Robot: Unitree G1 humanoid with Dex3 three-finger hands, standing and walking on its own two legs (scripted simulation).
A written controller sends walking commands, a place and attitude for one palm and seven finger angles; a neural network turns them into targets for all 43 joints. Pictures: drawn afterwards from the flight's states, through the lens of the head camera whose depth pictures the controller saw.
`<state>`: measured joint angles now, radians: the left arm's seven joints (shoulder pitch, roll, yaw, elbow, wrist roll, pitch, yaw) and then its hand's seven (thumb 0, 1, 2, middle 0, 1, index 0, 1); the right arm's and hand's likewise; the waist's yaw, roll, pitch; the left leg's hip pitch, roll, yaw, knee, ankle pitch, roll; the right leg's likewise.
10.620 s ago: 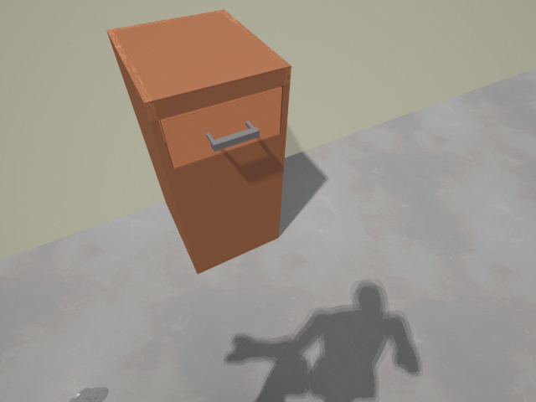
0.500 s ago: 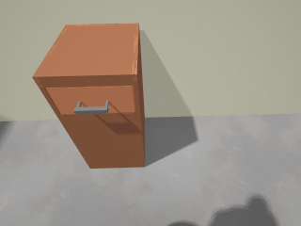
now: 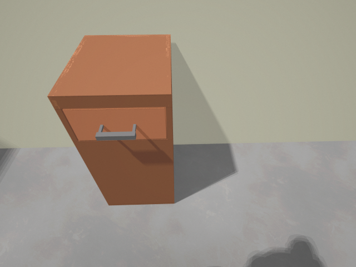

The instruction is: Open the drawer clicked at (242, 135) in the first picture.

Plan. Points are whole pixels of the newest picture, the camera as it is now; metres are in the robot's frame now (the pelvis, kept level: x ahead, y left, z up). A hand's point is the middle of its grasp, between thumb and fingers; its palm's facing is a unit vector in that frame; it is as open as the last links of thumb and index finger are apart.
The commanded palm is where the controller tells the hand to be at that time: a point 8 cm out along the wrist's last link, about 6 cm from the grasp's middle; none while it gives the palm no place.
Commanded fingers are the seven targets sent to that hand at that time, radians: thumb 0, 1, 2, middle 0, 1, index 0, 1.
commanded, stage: shuffle to correct the standing spot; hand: left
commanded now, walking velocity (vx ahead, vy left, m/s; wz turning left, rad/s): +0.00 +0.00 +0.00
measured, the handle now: (117, 131) +0.56 +0.25 -0.09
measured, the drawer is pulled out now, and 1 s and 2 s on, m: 0.00 0.00 0.00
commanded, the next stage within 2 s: come to a stop and stand still in 0.20 s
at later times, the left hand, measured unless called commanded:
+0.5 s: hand out of the picture +0.00 +0.17 -0.19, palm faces +0.14 -0.98 -0.15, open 7.4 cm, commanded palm none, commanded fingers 0.00 0.90 0.90 -0.20 -0.30 -0.20 -0.30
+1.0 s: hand out of the picture +0.12 +0.17 -0.17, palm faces +0.09 -0.97 -0.22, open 7.3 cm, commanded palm none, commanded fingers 0.00 0.90 0.90 -0.20 -0.30 -0.20 -0.30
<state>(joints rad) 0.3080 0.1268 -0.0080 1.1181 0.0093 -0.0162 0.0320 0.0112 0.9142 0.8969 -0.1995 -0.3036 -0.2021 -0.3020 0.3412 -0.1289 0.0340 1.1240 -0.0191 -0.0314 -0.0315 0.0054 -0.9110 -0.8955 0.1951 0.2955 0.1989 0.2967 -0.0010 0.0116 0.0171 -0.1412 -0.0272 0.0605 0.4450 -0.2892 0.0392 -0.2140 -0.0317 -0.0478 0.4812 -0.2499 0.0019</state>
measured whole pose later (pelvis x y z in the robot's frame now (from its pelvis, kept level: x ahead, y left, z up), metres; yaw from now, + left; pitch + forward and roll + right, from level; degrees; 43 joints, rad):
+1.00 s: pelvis +0.07 -0.01 +0.00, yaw +3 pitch -1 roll +1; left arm 0.20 0.16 0.02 1.03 0.01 -0.01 0.03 0.00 0.93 0.90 -0.20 -0.30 -0.20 -0.30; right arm 0.26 -0.16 0.01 1.10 -0.02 0.00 -0.03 0.01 -0.93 -0.90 0.19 0.30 0.20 0.30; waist 0.00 0.00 0.03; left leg -0.16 0.01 0.07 0.45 -0.28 0.00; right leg -0.23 0.00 -0.09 0.50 -0.26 -0.04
